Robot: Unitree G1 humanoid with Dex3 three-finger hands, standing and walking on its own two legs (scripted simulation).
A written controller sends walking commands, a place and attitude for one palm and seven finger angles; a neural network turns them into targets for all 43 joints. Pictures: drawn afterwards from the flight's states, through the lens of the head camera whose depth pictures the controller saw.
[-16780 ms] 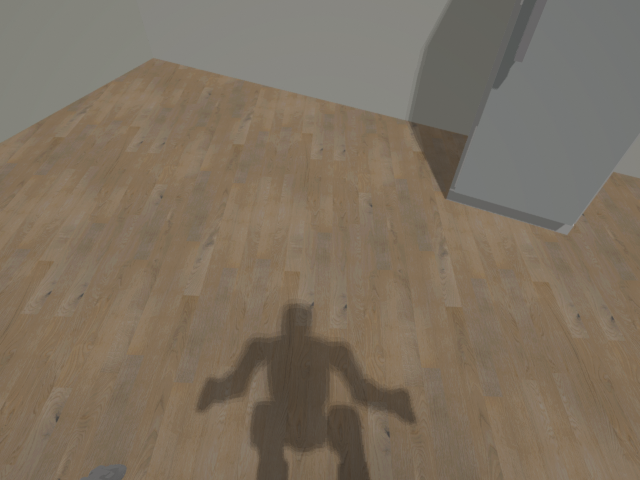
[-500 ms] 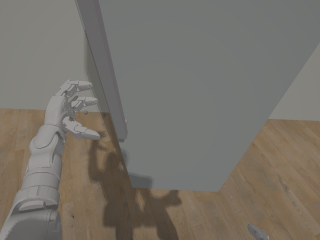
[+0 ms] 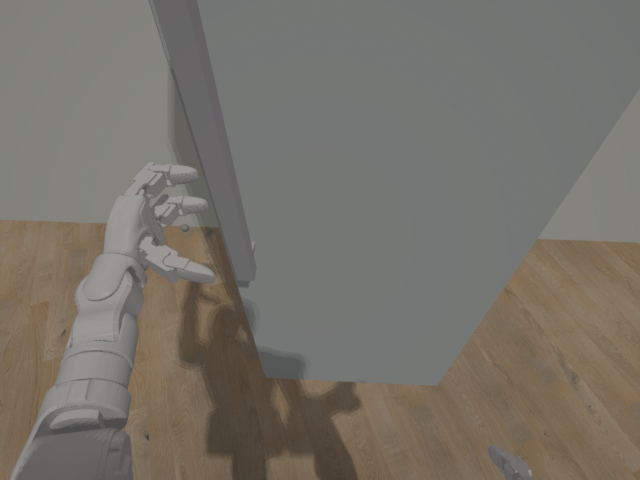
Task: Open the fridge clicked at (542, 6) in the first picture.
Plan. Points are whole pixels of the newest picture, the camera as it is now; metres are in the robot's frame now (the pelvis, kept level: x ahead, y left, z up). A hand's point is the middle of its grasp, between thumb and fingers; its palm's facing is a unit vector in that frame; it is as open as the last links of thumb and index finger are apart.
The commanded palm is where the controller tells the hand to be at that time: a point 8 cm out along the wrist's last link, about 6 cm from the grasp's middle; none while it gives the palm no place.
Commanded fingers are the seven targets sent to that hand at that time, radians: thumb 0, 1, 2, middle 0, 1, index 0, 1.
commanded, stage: feel for the door with the fingertips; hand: left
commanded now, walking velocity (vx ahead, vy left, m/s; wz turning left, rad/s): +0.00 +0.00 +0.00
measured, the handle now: (225, 161) +0.45 +0.13 +0.17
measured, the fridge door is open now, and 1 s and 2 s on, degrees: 0 0 0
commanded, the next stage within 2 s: slide the fingers in behind the handle in 0.68 s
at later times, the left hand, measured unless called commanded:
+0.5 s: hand (198, 226) +0.39 +0.17 +0.11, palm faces -0.01 -1.00 -0.01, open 14.0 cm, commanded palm +0.37 +0.22 +0.11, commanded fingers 0.00 -0.50 0.30 -0.30 -1.20 -0.30 -1.20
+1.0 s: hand (200, 219) +0.41 +0.17 +0.11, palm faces -0.01 -1.00 -0.01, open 13.8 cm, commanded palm +0.38 +0.21 +0.11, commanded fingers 0.00 -0.50 0.30 -0.30 -1.20 -0.30 -1.20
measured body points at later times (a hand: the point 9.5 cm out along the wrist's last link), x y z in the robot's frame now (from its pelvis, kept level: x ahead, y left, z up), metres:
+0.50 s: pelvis +0.00 -0.01 +0.00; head +0.02 -0.01 +0.45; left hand +0.39 +0.22 +0.11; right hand +0.12 -0.25 -0.11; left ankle -0.02 +0.11 -0.72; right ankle +0.01 -0.12 -0.72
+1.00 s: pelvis -0.01 +0.00 +0.00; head +0.03 -0.01 +0.45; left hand +0.40 +0.22 +0.11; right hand +0.08 -0.25 -0.12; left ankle -0.02 +0.11 -0.72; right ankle +0.01 -0.12 -0.72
